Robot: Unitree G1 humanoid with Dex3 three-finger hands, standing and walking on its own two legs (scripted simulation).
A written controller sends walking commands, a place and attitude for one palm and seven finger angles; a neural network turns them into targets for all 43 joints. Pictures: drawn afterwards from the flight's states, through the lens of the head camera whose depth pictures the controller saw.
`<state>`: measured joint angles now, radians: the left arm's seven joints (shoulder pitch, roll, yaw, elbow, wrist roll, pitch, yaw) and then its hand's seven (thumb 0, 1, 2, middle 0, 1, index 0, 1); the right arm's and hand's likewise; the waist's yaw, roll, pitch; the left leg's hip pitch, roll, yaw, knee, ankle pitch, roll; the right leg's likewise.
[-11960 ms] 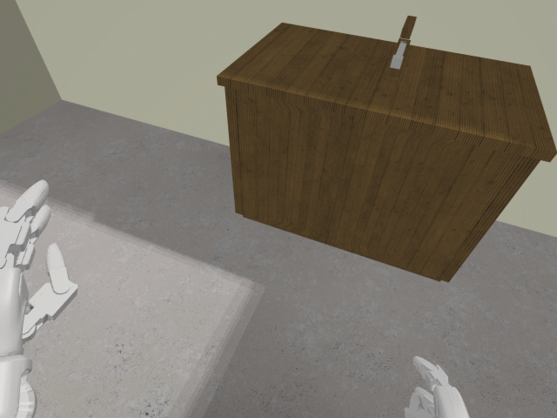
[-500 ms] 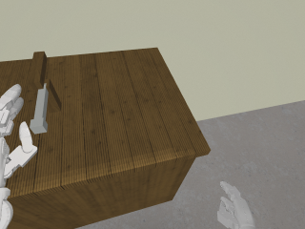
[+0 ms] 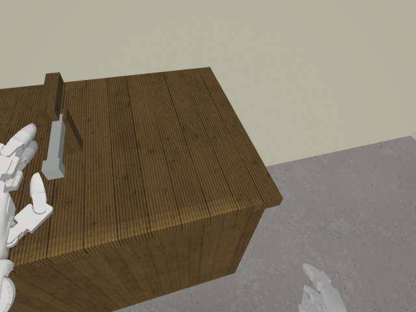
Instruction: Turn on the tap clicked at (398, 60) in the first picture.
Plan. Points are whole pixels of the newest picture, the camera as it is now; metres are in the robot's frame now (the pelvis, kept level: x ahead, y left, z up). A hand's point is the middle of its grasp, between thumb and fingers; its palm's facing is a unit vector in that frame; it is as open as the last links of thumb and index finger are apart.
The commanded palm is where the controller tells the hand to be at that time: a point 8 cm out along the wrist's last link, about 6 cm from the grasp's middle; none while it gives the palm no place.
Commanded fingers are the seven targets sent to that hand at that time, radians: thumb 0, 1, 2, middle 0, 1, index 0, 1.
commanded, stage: come to a stop and stand still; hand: left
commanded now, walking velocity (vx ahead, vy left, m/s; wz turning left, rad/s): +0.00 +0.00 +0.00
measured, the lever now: (53, 169) +0.32 +0.32 +0.09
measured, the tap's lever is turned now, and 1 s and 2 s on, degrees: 0 0 0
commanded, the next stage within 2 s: look again from close up in 0.54 s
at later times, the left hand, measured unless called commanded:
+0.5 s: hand (49, 199) +0.22 +0.25 +0.16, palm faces +0.39 -0.85 -0.34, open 7.4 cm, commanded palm +0.17 +0.28 +0.18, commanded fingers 0.00 0.90 0.90 -0.20 -0.30 -0.20 -0.30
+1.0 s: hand (49, 197) +0.23 +0.25 +0.17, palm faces +0.39 -0.85 -0.37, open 7.4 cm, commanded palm +0.17 +0.28 +0.18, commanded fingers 0.00 0.90 0.90 -0.20 -0.30 -0.20 -0.30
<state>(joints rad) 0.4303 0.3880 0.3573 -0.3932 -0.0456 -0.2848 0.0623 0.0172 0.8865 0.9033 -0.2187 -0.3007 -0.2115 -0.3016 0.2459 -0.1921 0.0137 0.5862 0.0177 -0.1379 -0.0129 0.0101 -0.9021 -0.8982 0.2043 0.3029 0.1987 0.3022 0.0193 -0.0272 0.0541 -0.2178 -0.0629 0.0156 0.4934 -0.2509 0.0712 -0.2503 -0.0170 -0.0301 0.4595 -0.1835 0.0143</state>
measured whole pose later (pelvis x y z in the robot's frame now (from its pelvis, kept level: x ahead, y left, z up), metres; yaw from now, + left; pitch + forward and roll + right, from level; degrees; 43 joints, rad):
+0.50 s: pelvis +0.01 -0.01 +0.00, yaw +0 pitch -1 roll -1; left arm 0.40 0.36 0.36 -0.44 -0.05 -0.26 0.09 0.02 0.89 0.90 -0.21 -0.30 -0.21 -0.30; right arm 0.19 -0.20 0.02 0.58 0.01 -0.15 -0.01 0.01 -0.90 -0.90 0.20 0.30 0.20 0.30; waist 0.04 -0.04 0.06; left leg -0.19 -0.05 0.00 0.46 -0.24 0.06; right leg -0.21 0.00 -0.05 0.39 -0.16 0.00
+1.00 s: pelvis +0.01 +0.00 +0.00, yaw +1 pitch -1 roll -1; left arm 0.43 0.36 0.36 -0.47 -0.04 -0.24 0.10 0.02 0.89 0.90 -0.21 -0.30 -0.21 -0.30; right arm 0.19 -0.20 0.01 0.58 0.01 -0.11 -0.02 0.01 -0.90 -0.90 0.20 0.30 0.20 0.30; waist 0.03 -0.03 0.07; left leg -0.19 -0.06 -0.01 0.45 -0.24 0.06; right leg -0.20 -0.01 -0.05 0.39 -0.17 0.01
